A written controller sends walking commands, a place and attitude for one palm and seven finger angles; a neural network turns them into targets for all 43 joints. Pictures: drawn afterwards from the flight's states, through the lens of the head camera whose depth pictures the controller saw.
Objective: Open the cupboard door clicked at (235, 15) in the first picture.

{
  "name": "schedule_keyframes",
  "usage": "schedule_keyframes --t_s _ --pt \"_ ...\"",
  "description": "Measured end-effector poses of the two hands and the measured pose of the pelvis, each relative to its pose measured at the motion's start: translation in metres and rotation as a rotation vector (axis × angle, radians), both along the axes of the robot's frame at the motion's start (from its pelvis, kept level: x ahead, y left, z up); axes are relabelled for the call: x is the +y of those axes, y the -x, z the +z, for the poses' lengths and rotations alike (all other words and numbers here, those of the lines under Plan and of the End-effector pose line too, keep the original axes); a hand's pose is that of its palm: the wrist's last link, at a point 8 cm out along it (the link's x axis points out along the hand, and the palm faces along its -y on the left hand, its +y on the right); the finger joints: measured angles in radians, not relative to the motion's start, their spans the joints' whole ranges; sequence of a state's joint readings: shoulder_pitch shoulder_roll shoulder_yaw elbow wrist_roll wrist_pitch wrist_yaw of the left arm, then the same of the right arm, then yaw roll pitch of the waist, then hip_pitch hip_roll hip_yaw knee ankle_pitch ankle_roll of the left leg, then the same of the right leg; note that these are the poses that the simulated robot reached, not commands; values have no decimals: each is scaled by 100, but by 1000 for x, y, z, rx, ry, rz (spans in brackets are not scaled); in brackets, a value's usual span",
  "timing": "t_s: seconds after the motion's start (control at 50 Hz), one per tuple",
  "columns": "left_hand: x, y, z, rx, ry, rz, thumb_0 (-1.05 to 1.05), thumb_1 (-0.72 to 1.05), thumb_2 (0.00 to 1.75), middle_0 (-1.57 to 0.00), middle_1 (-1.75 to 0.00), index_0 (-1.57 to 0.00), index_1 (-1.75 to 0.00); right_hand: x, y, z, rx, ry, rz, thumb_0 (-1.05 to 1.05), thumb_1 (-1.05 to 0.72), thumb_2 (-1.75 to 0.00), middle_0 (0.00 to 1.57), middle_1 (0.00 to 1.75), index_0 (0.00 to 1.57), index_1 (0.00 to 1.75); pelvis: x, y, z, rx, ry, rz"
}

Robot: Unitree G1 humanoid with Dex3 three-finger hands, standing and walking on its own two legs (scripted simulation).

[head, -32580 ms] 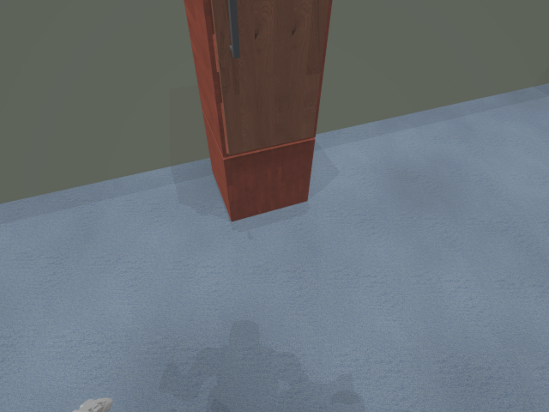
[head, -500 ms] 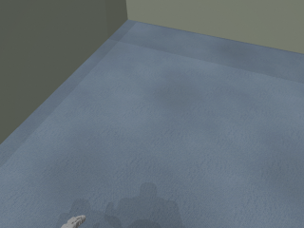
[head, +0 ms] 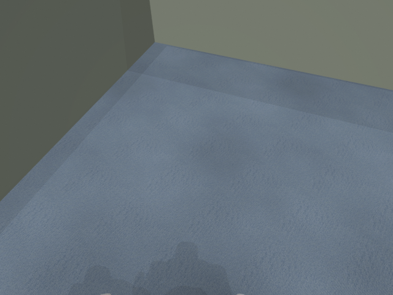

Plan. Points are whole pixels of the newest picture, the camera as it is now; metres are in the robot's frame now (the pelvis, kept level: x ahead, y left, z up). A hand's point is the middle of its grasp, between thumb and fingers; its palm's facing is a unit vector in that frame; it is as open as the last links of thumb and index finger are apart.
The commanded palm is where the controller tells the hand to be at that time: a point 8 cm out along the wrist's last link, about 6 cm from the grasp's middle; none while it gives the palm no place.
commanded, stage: turn to face it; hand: left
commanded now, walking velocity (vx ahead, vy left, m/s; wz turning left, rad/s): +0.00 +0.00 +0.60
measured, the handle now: out of the picture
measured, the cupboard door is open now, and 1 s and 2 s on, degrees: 46 46 46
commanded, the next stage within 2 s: none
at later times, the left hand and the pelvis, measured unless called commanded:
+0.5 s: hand out of the picture +0.15 +0.23 -0.17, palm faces +0.31 -0.92 -0.23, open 7.3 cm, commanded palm none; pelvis +0.12 +0.00 +0.00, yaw +16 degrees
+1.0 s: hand out of the picture +0.08 +0.17 -0.19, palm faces +0.58 -0.78 -0.22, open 7.4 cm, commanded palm none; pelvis +0.16 -0.02 -0.01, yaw +36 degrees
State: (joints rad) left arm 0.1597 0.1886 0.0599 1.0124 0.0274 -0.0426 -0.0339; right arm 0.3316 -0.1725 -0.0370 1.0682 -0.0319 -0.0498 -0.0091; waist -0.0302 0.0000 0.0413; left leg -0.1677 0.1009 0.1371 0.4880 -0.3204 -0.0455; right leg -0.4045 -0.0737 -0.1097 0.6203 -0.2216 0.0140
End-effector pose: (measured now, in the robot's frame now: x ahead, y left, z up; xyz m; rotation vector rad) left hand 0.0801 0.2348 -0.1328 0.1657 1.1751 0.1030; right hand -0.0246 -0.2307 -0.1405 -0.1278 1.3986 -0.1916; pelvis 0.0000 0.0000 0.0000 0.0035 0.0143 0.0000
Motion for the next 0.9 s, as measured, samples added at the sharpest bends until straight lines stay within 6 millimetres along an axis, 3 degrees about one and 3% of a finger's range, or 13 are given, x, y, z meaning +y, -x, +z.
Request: schedule_keyframes --t_s 0.08,0.14,0.24,0.32,0.4,0.54,0.66,0.78,0.9 --pt "-12 -44 -2 -78 -14 41 0 91 89 -20 -30 -20 -30 -13 -13 -13 116 -20 14 0 -92 -90 20 30 20 30 -12 -32 -10 -8 1 69" --pt "-17 -53 1 -80 -3 92 0 91 89 -20 -30 -20 -30 -18 -47 -6 127 -11 50 1 -91 -90 20 30 20 30 -13 -50 -4 -2 5 109" --pt "-8 -51 -6 -36 9 182 -2 93 89 -20 -30 -20 -30 -13 -133 8 13 15 146 1 -91 -90 20 30 20 30 -10 -74 2 13 -1 161" --pt "13 -39 -26 22 19 238 -1 93 89 -20 -30 -20 -30 -1 -203 6 -115 47 240 1 -91 -90 20 30 20 30 5 -92 -12 9 23 196" --pt "30 -32 -29 92 -8 275 -1 92 89 -20 -30 -20 -30 9 -249 12 -203 64 288 0 -91 -90 20 30 20 30 8 -105 -13 15 21 222" --pt "36 -50 0 24 -50 360 0 91 89 -20 -30 -20 -30 8 -291 19 -180 54 401 0 -90 -90 20 30 20 30 -3 -122 1 21 41 314" --pt "19 -56 9 -34 -115 410 0 91 89 -20 -30 -20 -30 -12 -326 1 -157 18 448 1 -90 -90 20 30 21 30 -29 -143 -8 30 3 392" --pt "-10 -31 15 36 -103 492 0 91 89 -20 -30 -20 -30 -13 -367 5 -146 8 515 1 -90 -90 20 30 20 30 -35 -157 0 25 -10 477" --pt "-31 -1 3 94 -36 583 0 90 89 -20 -30 -20 -30 22 -405 15 -176 -2 639 1 -91 -90 20 30 20 30 -31 -165 2 31 -26 554"
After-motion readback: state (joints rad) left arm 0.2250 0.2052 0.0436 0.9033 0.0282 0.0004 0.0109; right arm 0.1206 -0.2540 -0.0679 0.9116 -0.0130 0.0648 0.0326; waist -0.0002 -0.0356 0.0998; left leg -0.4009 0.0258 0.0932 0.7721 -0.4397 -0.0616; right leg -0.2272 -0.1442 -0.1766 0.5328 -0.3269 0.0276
